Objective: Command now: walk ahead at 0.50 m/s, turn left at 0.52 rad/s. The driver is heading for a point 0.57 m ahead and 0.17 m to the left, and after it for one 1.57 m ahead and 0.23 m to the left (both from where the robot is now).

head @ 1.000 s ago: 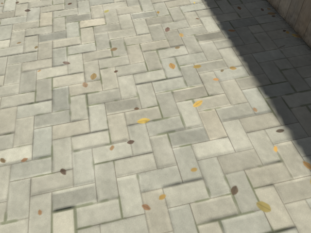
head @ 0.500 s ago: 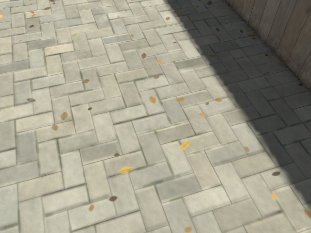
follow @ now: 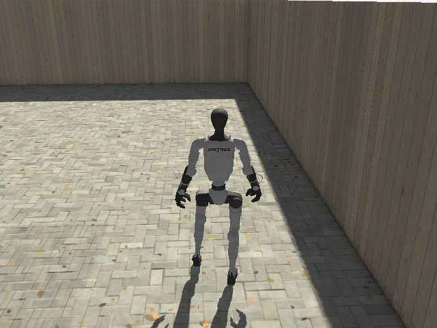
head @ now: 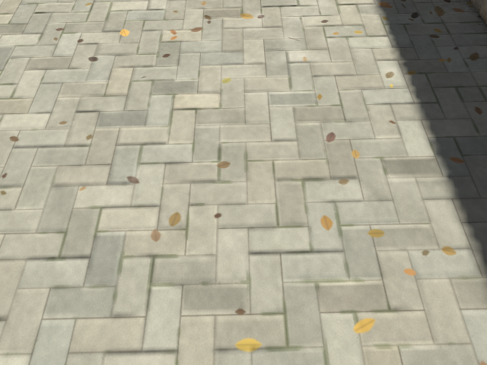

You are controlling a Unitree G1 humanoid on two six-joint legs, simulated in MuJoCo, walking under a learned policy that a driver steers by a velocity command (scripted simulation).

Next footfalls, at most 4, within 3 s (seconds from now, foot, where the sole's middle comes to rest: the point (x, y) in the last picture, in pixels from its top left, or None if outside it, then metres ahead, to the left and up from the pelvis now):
0.26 left None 0.29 0.16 -0.78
0.74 right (252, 316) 0.63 0.05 -0.78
1.18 left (172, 334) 0.57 0.27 -0.78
1.58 right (267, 333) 0.58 0.01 -0.78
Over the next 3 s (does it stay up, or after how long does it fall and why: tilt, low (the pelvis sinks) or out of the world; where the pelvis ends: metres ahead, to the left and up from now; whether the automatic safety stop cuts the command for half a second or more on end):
stays up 0.69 0.11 -0.02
